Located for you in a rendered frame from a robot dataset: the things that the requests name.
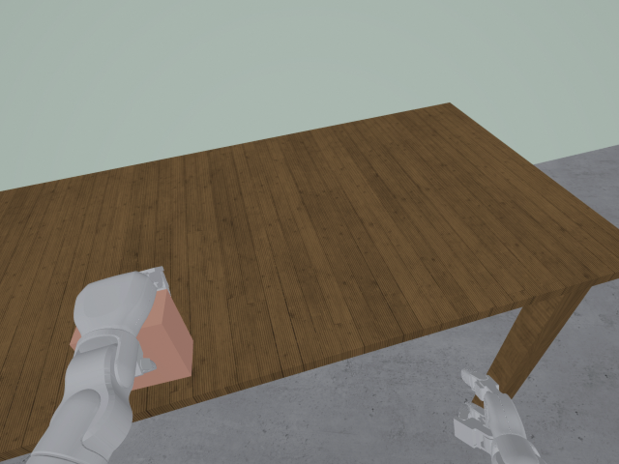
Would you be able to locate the robot right hand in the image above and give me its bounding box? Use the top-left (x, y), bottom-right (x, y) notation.
top-left (454, 368), bottom-right (527, 456)

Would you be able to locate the robot left hand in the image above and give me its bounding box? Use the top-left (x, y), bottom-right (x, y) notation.
top-left (74, 266), bottom-right (171, 377)

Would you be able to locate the robot right forearm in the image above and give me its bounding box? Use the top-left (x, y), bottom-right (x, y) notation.
top-left (491, 434), bottom-right (547, 464)

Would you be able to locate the sponge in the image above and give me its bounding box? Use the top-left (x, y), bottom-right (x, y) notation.
top-left (70, 289), bottom-right (193, 391)

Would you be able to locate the robot left forearm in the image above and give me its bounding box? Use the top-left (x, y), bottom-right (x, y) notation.
top-left (26, 329), bottom-right (139, 464)

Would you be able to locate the table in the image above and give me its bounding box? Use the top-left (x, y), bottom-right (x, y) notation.
top-left (0, 102), bottom-right (619, 462)

